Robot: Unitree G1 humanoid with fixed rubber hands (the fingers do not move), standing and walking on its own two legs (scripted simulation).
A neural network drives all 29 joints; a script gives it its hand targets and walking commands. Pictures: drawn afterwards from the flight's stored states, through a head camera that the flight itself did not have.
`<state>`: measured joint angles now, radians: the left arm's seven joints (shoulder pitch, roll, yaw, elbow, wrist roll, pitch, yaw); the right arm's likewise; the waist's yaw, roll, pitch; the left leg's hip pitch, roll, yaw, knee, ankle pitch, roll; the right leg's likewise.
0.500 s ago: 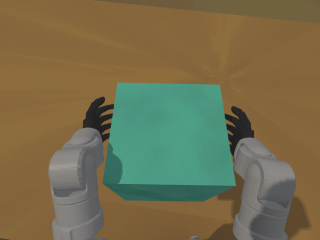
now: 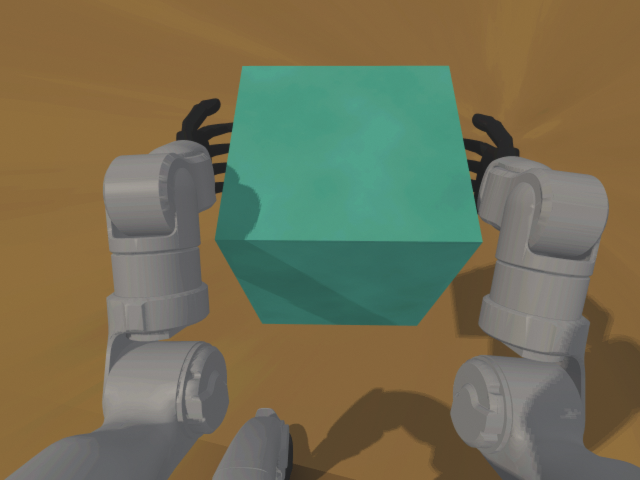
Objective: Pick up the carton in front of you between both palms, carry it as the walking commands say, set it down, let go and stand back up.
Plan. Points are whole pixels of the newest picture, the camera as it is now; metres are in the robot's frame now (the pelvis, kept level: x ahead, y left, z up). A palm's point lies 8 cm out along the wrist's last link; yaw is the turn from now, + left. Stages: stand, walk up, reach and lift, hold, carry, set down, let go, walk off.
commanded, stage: carry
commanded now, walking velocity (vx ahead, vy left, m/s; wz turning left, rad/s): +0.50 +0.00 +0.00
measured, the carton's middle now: (341, 213) +0.42 +0.01 +0.08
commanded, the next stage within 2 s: none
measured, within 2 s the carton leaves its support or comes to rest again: neither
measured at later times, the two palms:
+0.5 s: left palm out of the picture +0.73 +0.17 +0.18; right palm (459, 1) +0.72 -0.13 +0.17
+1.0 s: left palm out of the picture +1.02 +0.21 +0.20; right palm out of the picture +1.02 -0.09 +0.20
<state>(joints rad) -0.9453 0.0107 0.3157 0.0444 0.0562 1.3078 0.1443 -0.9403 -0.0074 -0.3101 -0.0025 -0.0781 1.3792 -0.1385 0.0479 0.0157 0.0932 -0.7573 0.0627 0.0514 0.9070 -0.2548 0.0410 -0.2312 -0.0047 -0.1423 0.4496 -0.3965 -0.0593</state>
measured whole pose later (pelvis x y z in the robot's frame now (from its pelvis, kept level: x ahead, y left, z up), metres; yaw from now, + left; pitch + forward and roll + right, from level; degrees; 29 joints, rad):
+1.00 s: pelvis +0.64 +0.05 +0.02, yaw +0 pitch +4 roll +1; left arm -0.90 0.05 0.28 0.15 0.05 1.30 0.13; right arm -0.89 0.00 -0.27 0.12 -0.09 1.34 -0.13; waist -0.01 -0.03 -0.02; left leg -0.56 -0.01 0.14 0.66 -0.24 0.07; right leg -0.28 -0.03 -0.02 0.92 -0.52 -0.03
